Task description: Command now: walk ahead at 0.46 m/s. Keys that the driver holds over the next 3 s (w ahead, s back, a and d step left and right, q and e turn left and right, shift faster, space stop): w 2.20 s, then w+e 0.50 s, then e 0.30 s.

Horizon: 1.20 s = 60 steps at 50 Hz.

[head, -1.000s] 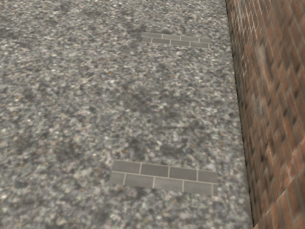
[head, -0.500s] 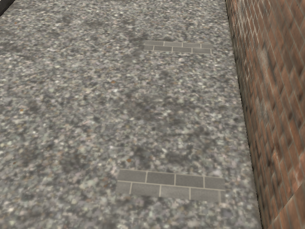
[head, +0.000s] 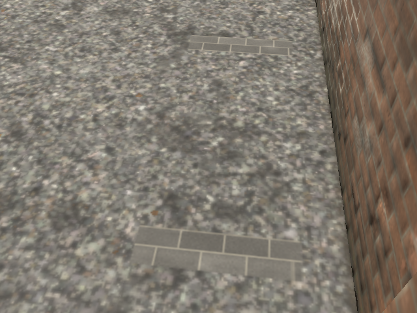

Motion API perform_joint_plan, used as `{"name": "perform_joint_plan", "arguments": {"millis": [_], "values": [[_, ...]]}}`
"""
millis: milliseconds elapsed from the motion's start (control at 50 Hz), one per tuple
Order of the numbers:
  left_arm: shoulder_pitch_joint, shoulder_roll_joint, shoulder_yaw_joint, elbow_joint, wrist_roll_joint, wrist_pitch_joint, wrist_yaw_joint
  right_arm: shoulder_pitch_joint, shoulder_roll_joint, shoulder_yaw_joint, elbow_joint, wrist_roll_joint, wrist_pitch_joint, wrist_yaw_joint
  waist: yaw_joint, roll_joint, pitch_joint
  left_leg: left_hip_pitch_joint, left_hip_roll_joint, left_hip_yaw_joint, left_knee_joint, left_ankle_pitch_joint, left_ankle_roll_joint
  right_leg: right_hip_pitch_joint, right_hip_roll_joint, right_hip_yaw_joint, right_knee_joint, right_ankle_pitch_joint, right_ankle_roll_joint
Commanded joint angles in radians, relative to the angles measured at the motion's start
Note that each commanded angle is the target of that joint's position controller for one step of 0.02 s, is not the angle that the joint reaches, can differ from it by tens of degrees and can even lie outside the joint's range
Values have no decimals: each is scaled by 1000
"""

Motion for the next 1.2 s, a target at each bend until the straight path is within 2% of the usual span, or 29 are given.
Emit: {"name": "perform_joint_plan", "arguments": {"millis": [20,40,100,160,280,380,400,420,440,460,500,540,580,620,700,740,780,800,820,840,900,920,940,960,980,1020,1060,1100,1200], "values": [[205,23,-31,51,-26,-1,-43,-115,-75,-20,-187,26,-28,-101,-25,-4,129,-764,89,-31,89,306,38,214,-452,844,-347,-306,-256],[73,-150,-85,39,4,-31,-21,-16,-21,9,-163,7,1,-106,-108,116,183,-716,153,-92,-264,689,30,20,-387,656,-304,-51,-207],[50,-114,-102,3,-58,-61,30,-9,-62,-11,-142,7,56,-76,-44,-35,180,-336,84,103,-580,789,1,-394,-192,313,-321,-161,-174],[240,-96,-111,84,1,-58,66,-101,-11,0,-165,-39,43,-68,10,6,108,-474,97,16,-786,922,-1,-108,-236,358,-211,-18,-182],[314,-182,-147,53,-44,-39,84,-286,-71,-19,-159,-60,48,-43,46,21,109,-150,78,106,-1141,1211,-24,-186,-159,274,17,-32,-174],[220,-99,-98,-28,-57,-25,115,-387,-79,-14,-216,-30,22,-29,88,-50,144,-32,81,97,-1575,853,-27,121,-180,374,207,225,-174],[129,-51,-94,-48,-14,-13,105,-305,-85,-24,-212,-51,18,-35,16,-106,103,280,5,216,-1407,765,-33,-51,-197,363,276,257,-187],[100,-62,-82,-39,-1,-12,92,-121,-123,-44,-135,-9,10,-46,-22,-40,79,442,51,142,-1581,799,-12,-27,-173,302,439,281,-141],[131,-49,-71,-3,-42,4,79,-35,-162,-74,-70,16,2,-63,-38,64,85,588,45,178,-1923,878,-19,14,-87,242,589,98,-105],[132,41,-41,16,-23,18,49,144,-196,-96,-5,7,1,-74,-126,91,74,836,12,256,-1979,988,-19,-61,-24,181,783,83,-86],[204,-42,-19,-47,-36,-2,-11,385,-331,-140,43,-45,12,-53,-97,282,-231,1462,205,63,-1358,1596,253,-664,131,121,1487,-448,-37],[-64,-124,-51,-230,-57,-9,-8,291,-244,-133,52,-90,5,-50,-138,85,-88,1300,321,-95,-1472,1081,287,-1028,6,147,1323,-256,-83],[-94,-186,-76,-222,6,-13,39,18,53,-20,-4,-78,-20,-56,19,-144,149,672,280,-103,-1588,609,202,-872,-211,301,707,247,-117],[-49,-145,-69,-147,11,15,16,-55,86,8,-53,-26,-42,-74,33,-59,192,167,167,39,-1688,591,259,-420,-191,168,409,597,-96],[-131,-54,-86,-193,19,11,-12,26,-14,28,-44,-28,-103,-131,-2,-44,33,111,-2,135,-1371,339,168,-175,-132,126,43,1118,-2],[-288,31,-72,-242,31,9,10,-3,-122,11,-66,-47,-95,-104,-13,5,63,103,48,37,-1369,211,174,-45,-115,91,7,984,19],[-408,43,-73,-280,32,22,16,79,-89,13,-43,-25,-81,-97,-49,5,150,388,133,-94,-1302,312,183,-273,-163,168,-137,805,14],[-548,7,-64,-320,-173,21,54,15,-98,-58,-92,141,-3,-169,-130,-61,218,561,102,-173,-1206,446,166,-478,-126,171,-287,680,28],[-579,-18,-81,-318,-194,8,56,83,-98,-61,-76,127,27,-192,-171,-97,220,697,92,-162,-1137,519,152,-525,-129,170,-423,701,27],[-466,-37,-77,-294,-204,10,51,62,-121,-87,-60,98,44,-197,-126,68,160,655,118,-193,-1069,482,157,-359,-207,254,-504,802,-17],[144,56,-7,-61,-114,64,68,-28,12,-83,-42,70,11,-131,145,-164,-65,187,-109,72,-388,381,76,492,-125,36,-385,1043,-109],[330,67,-2,5,-97,68,79,-11,89,-70,-72,98,-13,-98,211,-355,-215,-250,-225,97,80,-276,21,958,-273,130,-48,1233,-221],[256,86,0,-24,-102,58,97,-20,18,-75,-146,147,-34,-97,202,-373,-316,-457,-156,26,126,-254,10,1058,-333,265,36,1137,-277],[204,54,-4,-58,-103,66,104,-124,-28,-76,-212,135,-36,-103,221,-216,-331,-541,-92,13,-71,-141,11,1041,-343,328,-78,746,-284],[128,136,23,-33,-114,78,123,-156,33,-57,-260,143,-26,-120,127,-130,-297,-545,-47,71,-92,-43,-19,888,-413,498,-221,382,-335],[-113,26,-13,-91,-67,56,139,-253,-8,-72,-278,144,18,-177,10,26,-129,-408,42,31,-359,260,-35,376,-509,690,-377,129,-306],[-313,16,-31,-132,-63,41,139,-253,21,-78,-299,116,48,-190,-104,9,87,-100,85,56,-763,373,-108,-193,-338,423,-436,334,-234],[-322,59,-12,-127,-83,34,157,-262,19,-84,-314,79,36,-184,-106,-110,15,260,60,104,-1088,614,-98,-330,-170,183,-466,391,-157],[-128,74,21,-82,-144,25,161,-492,-8,-83,-391,105,46,-145,5,7,25,208,22,132,-1415,561,-56,30,-259,251,-435,265,-172]]}}
Next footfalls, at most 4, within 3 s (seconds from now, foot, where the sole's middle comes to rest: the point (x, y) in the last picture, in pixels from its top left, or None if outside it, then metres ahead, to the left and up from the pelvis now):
0.46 left None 0.31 0.14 -0.96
0.90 right None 0.66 -0.07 -1.18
1.28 left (177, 267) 0.88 0.18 -1.18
1.78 right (224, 208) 1.20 -0.03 -1.18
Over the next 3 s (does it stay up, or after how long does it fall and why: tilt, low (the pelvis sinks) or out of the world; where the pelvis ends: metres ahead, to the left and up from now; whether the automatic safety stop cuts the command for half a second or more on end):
stays up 1.61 0.04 -0.41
